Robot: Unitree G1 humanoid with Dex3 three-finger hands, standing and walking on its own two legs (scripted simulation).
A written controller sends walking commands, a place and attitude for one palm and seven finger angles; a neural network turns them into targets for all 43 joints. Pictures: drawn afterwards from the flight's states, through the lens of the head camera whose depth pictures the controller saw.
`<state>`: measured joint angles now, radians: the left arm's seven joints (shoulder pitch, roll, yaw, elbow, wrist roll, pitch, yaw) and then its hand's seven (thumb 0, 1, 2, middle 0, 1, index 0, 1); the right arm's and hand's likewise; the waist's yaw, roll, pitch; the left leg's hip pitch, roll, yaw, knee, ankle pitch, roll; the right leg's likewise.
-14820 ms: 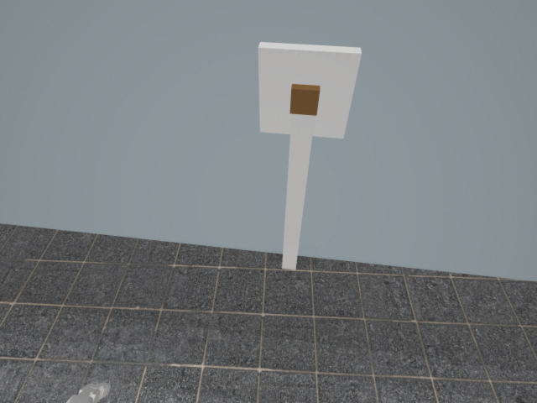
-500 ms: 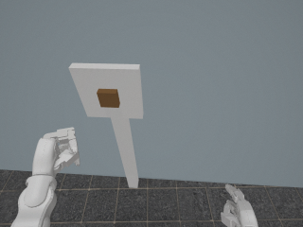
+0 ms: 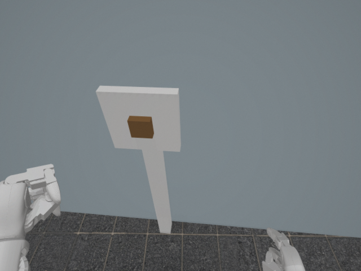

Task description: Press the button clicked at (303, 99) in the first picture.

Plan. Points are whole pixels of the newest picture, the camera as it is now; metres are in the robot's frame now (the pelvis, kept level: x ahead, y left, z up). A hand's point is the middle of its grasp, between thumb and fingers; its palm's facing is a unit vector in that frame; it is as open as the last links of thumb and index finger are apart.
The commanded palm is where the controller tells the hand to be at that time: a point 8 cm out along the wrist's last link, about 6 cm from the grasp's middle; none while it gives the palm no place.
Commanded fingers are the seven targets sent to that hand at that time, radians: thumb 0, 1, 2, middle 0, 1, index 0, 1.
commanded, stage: draw the hand back to the body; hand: left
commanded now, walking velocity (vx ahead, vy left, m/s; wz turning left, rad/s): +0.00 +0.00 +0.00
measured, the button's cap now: (141, 126) +0.47 +0.18 +0.06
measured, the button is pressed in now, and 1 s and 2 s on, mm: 0 0 0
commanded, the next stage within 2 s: step back with the hand held close in 0.30 s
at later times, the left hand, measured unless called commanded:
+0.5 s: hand (52, 200) +0.17 +0.24 +0.16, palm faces +0.43 -0.81 -0.40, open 3.1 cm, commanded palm +0.12 +0.27 +0.17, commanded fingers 0.00 0.90 0.90 -1.30 -1.50 -1.30 -1.50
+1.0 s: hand (28, 231) +0.12 +0.25 +0.15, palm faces +0.34 -0.81 -0.48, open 3.1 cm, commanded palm +0.07 +0.29 +0.17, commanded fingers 0.00 0.90 0.90 -1.30 -1.50 -1.30 -1.50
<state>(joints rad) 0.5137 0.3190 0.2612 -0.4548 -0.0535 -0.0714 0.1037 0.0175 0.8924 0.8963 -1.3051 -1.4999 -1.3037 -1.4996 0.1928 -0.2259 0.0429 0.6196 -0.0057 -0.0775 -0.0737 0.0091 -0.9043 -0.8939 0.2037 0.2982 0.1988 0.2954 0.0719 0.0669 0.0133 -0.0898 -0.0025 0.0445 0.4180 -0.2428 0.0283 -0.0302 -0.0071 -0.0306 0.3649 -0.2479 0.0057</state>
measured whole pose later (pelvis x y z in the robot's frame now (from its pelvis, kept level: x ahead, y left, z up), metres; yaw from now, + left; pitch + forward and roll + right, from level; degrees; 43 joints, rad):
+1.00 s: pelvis -0.07 +0.01 -0.01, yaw +0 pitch +0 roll -1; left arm 0.63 0.39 0.37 -0.59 -0.04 -0.18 0.13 0.02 0.89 0.90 -1.31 -1.50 -1.30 -1.50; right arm 0.16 -0.22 0.00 0.52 0.01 -0.01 -0.08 0.01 -0.91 -0.89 0.20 0.30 0.20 0.30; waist 0.01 0.01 0.03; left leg -0.35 0.00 0.06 0.52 -0.18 0.05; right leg -0.30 -0.01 -0.02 0.48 -0.19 0.02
